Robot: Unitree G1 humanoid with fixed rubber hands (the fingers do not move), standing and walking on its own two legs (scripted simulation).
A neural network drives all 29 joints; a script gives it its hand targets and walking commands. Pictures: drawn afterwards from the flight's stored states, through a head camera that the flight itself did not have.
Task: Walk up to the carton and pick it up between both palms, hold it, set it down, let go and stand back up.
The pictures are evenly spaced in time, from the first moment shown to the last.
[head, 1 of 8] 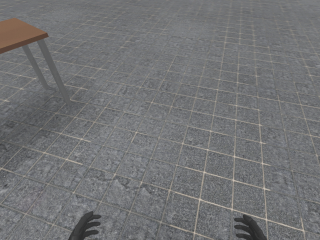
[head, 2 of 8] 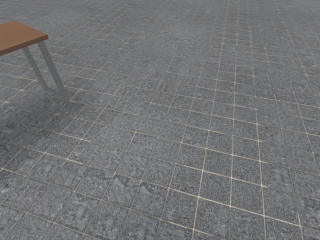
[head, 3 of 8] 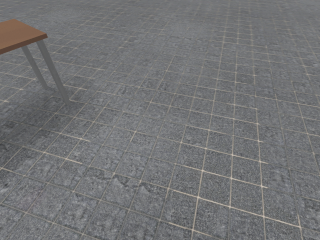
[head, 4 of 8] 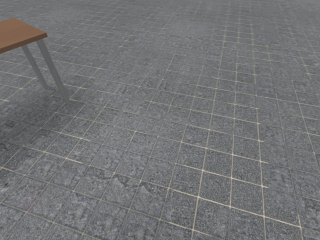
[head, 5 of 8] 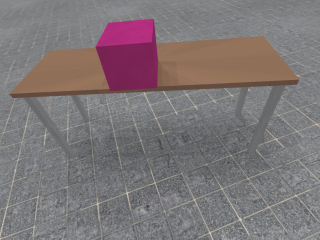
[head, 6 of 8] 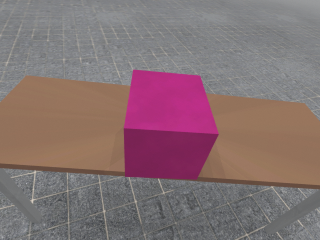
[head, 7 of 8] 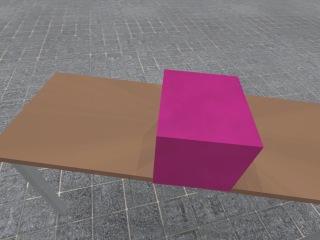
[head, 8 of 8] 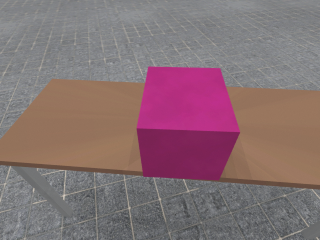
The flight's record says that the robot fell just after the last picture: no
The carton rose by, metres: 0.00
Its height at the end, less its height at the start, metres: +0.00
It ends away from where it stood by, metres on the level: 0.00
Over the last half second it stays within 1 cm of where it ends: yes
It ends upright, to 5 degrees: yes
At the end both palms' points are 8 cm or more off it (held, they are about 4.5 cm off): yes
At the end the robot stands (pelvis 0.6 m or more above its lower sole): yes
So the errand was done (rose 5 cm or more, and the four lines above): no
